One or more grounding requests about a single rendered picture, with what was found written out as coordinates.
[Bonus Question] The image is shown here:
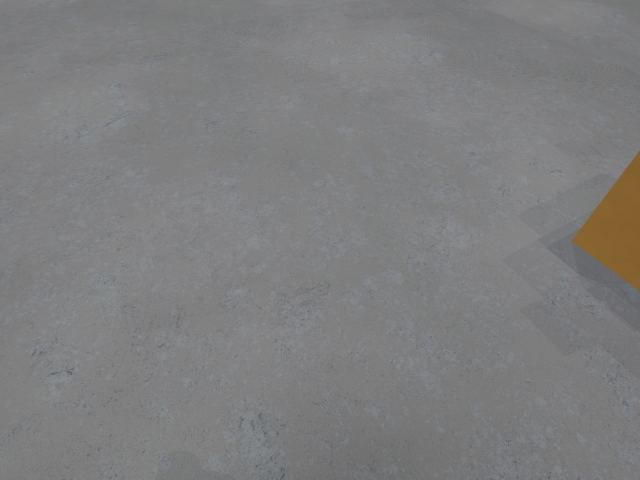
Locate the pedestal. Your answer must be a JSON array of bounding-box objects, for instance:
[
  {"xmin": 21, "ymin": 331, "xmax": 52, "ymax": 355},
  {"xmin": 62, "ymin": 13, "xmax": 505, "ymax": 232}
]
[{"xmin": 572, "ymin": 151, "xmax": 640, "ymax": 291}]

